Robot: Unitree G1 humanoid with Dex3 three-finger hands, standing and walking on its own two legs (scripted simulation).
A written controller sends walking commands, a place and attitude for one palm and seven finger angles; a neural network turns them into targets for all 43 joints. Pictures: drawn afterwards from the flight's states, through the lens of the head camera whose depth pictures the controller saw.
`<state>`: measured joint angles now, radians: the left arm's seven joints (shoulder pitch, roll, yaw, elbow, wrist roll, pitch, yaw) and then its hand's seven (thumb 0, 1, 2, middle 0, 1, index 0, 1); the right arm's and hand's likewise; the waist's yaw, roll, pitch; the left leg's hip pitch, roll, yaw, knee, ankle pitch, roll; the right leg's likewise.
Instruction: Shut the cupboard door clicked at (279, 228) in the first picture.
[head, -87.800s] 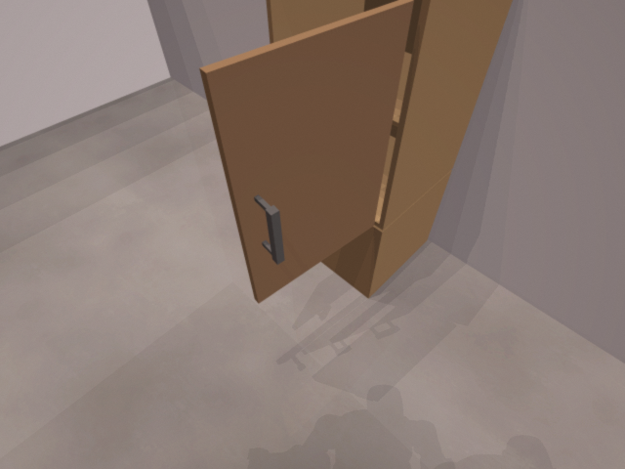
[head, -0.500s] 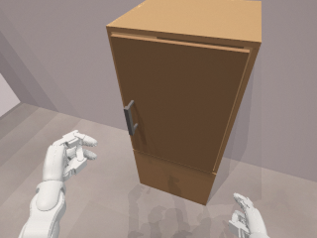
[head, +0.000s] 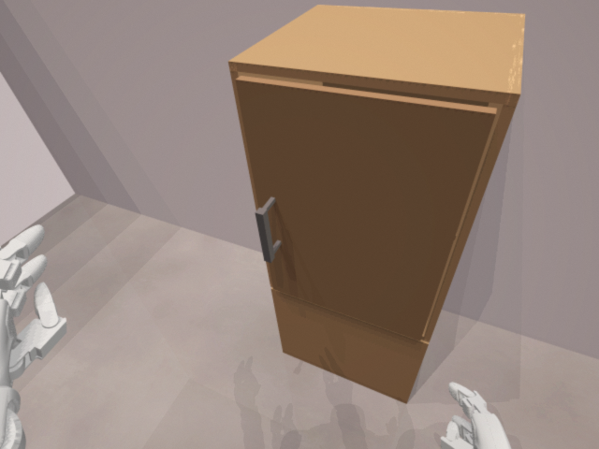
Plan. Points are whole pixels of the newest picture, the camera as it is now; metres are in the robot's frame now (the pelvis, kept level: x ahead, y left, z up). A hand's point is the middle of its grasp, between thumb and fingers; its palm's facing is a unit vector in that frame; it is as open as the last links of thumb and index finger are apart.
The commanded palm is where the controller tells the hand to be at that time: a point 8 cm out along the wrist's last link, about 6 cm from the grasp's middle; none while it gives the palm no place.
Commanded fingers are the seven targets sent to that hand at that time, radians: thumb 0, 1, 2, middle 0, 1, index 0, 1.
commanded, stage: draw the hand back to the body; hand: left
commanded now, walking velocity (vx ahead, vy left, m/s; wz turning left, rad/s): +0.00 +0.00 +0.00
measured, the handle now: (270, 230) +0.57 +0.16 -0.08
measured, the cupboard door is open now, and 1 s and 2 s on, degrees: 0 0 0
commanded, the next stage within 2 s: step back with the hand held close in 0.22 s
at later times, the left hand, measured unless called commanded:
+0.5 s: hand (80, 317) +0.19 +0.26 +0.16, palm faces +0.43 -0.78 -0.45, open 7.4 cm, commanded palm +0.14 +0.30 +0.18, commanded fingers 0.00 0.90 0.90 -0.20 -0.30 -0.20 -0.30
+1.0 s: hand (26, 359) +0.14 +0.29 +0.15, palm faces +0.41 -0.78 -0.48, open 7.4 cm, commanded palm +0.09 +0.32 +0.18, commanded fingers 0.00 0.90 0.90 -0.20 -0.30 -0.20 -0.30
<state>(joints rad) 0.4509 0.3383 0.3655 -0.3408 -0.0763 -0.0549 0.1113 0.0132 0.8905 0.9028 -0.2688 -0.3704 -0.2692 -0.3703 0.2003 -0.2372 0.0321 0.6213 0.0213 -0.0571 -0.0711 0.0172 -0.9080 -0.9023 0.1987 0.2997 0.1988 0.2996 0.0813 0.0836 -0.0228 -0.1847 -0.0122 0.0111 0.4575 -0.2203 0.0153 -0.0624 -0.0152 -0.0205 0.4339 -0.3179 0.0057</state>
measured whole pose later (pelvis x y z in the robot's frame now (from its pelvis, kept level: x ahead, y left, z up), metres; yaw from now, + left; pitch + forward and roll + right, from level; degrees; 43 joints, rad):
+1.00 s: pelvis -0.06 +0.02 -0.01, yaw -1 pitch +1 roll -2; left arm 0.55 0.42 0.42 -0.45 -0.06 -0.19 0.14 0.01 0.88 0.90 -0.21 -0.30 -0.21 -0.30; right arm 0.20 -0.23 0.01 0.55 0.02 0.00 -0.09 0.02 -0.91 -0.90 0.20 0.30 0.20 0.30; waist 0.00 0.03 -0.01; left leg -0.40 0.00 0.02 0.54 -0.16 0.05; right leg -0.28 -0.01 -0.01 0.51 -0.25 0.03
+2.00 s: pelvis -0.16 +0.05 -0.01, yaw +2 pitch +2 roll -5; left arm 0.50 0.47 0.47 -0.47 -0.07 -0.28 0.13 0.01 0.88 0.90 -0.21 -0.30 -0.21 -0.30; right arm 0.20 -0.19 0.00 0.61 -0.02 -0.07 -0.07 0.02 -0.91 -0.90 0.20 0.30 0.20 0.30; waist -0.02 0.02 -0.02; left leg -0.53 0.04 0.04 0.44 -0.02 0.05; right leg -0.26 0.09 0.01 0.61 -0.43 -0.03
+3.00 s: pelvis -0.26 +0.14 -0.01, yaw -3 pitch +2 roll +0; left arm 0.58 0.44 0.42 -0.46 -0.07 -0.12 0.17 0.01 0.89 0.90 -0.21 -0.30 -0.21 -0.30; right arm 0.25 -0.18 0.03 0.64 -0.01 -0.04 -0.06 0.02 -0.90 -0.90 0.20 0.30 0.20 0.30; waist -0.03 0.02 -0.04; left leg -0.34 0.04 0.11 0.52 -0.21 0.01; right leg -0.15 0.05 -0.09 0.46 -0.34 -0.07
